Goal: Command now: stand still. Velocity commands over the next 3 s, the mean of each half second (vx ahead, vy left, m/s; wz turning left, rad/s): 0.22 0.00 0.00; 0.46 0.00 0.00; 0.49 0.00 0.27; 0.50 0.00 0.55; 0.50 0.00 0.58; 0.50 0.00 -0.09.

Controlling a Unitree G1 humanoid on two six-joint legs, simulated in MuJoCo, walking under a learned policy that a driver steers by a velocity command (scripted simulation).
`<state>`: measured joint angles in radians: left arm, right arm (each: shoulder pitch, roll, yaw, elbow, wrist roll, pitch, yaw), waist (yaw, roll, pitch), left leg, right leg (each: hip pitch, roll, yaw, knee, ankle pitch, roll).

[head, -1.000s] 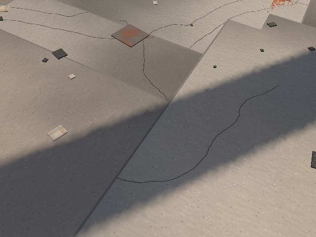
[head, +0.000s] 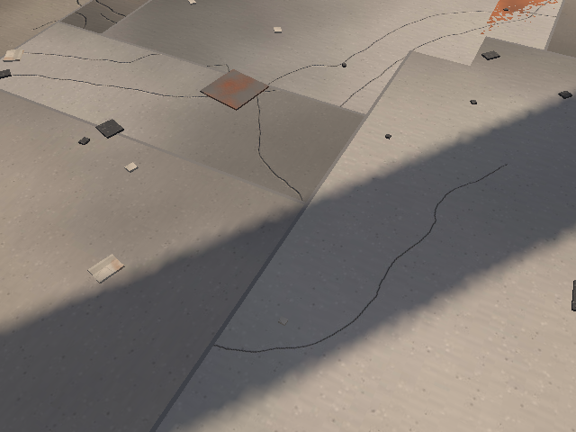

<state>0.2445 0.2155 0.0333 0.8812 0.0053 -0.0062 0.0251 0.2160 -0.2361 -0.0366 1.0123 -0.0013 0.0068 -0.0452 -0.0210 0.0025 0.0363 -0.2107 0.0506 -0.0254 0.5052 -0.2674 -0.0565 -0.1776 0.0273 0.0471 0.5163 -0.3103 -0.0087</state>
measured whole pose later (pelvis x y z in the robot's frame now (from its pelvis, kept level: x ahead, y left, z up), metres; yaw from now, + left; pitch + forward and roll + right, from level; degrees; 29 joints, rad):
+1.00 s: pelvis +0.37 -0.01 +0.01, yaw +1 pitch +0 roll -2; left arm 0.25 0.24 0.05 0.98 0.00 -0.10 -0.04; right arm 0.23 -0.27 -0.06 0.91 0.02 -0.09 -0.02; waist 0.03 0.04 0.03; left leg -0.58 0.12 -0.04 1.12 -0.26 0.04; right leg -0.18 0.08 -0.07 0.32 -0.14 -0.08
